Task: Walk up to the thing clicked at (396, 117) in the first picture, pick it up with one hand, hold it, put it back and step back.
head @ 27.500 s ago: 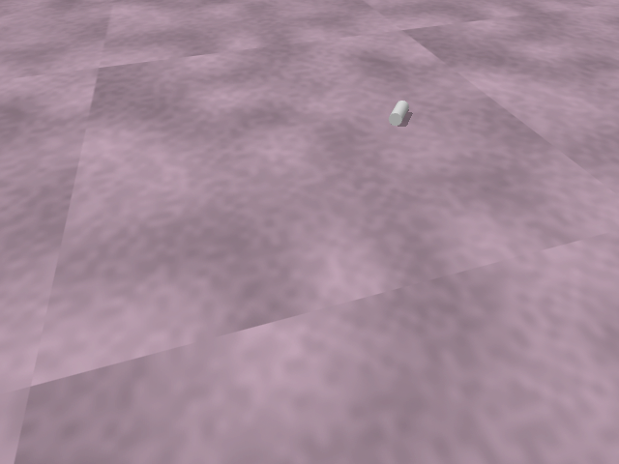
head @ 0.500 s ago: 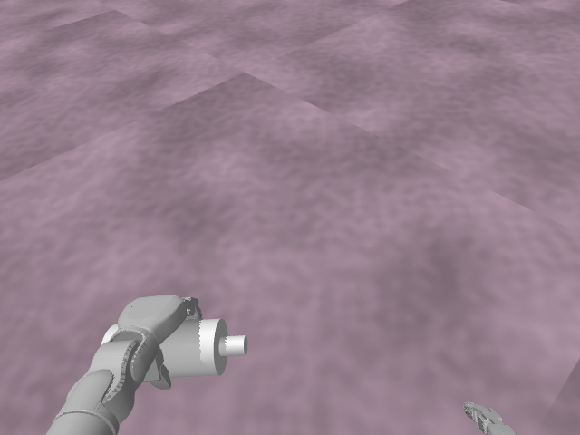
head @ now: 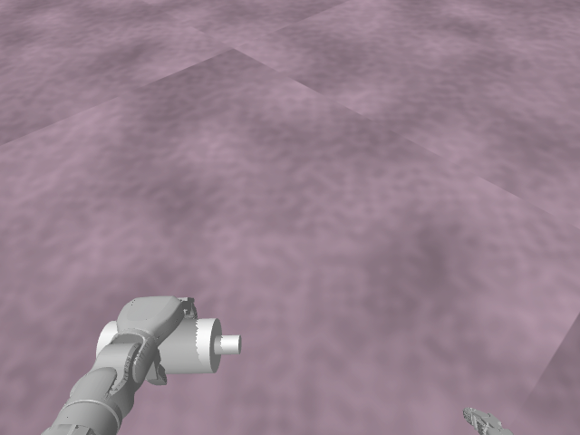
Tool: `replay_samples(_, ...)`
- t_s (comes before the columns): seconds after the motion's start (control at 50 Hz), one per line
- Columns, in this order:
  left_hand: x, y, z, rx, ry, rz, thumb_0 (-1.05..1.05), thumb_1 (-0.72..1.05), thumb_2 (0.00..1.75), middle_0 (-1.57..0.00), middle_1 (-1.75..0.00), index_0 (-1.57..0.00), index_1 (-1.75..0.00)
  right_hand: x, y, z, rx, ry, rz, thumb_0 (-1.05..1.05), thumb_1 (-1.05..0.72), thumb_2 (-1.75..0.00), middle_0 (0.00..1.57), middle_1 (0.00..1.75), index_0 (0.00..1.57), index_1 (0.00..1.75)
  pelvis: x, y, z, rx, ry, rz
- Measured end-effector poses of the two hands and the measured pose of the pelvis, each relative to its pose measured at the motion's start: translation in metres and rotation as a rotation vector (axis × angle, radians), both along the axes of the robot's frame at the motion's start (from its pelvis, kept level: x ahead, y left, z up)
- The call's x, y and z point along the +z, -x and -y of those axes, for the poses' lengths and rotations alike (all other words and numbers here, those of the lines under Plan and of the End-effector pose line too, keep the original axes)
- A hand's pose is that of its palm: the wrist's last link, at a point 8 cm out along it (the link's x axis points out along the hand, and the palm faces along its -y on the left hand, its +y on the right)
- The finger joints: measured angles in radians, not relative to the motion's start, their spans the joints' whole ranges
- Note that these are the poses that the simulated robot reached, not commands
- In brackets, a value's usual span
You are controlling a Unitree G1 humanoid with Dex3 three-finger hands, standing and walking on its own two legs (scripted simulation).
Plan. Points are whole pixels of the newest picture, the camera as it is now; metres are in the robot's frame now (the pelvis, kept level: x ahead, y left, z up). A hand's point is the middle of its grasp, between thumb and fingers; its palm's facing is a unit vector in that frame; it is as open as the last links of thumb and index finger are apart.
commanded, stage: crouch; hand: left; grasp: from above
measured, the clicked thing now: (175, 345) +0.31 +0.21 -0.10
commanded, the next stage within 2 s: lower in 1.74 s
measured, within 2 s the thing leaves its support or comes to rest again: neither
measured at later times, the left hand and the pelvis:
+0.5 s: hand (195, 351) +0.37 +0.23 -0.30, palm faces -0.42 +0.06 -0.91, open 11.0 cm; pelvis -0.06 +0.02 -0.19, yaw -1 degrees
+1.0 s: hand (211, 359) +0.42 +0.24 -0.49, palm faces -0.45 +0.01 -0.90, open 11.0 cm; pelvis -0.07 +0.01 -0.33, yaw -2 degrees
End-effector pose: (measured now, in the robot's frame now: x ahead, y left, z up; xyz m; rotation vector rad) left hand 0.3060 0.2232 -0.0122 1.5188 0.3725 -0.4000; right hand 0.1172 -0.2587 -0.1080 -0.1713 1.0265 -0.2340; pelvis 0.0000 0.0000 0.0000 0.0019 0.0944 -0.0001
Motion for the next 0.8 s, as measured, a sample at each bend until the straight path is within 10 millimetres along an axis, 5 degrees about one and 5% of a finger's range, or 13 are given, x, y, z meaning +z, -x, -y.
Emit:
replay_samples(0.18,-0.076,-0.019,-0.004,-0.022,-0.061,0.034,0.00,-0.13,0.55,-0.60,-0.63,-0.63,-0.60,-0.050,0.050,0.018,-0.003,0.063,-0.135,0.01,-0.90,-0.90,0.20,0.30,0.20,0.30,-0.051,0.020,-0.002,0.012,0.017,-0.173)
replay_samples(0.48,-0.224,-0.068,-0.008,0.000,-0.080,0.064,0.00,-0.13,0.54,-0.60,-0.63,-0.63,-0.61,-0.180,0.154,0.009,-0.087,0.104,-0.338,0.01,-0.90,-0.90,0.20,0.30,0.20,0.30,-0.182,0.056,-0.015,0.004,0.046,-0.433)
replay_samples(0.62,-0.293,-0.080,-0.013,0.008,-0.062,0.022,0.00,-0.13,0.55,-0.60,-0.63,-0.63,-0.61,-0.237,0.168,-0.006,-0.058,0.072,-0.372,0.01,-0.90,-0.90,0.20,0.30,0.20,0.30,-0.235,0.066,-0.017,0.006,0.058,-0.507)
replay_samples(0.8,-0.369,-0.098,-0.016,-0.006,-0.034,0.026,0.00,-0.14,0.56,-0.60,-0.63,-0.63,-0.61,-0.289,0.159,-0.005,0.018,0.073,-0.402,0.01,-0.90,-0.90,0.20,0.30,0.20,0.30,-0.292,0.068,-0.015,0.012,0.079,-0.568)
